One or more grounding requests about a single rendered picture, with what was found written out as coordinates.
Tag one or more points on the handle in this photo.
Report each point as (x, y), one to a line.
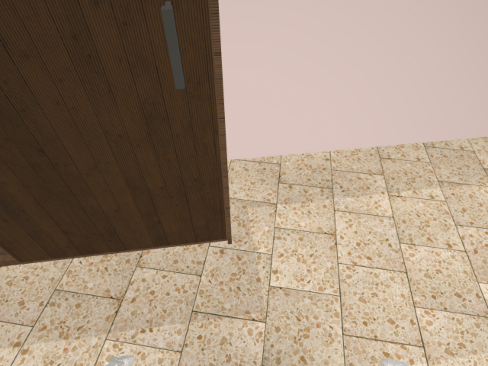
(172, 41)

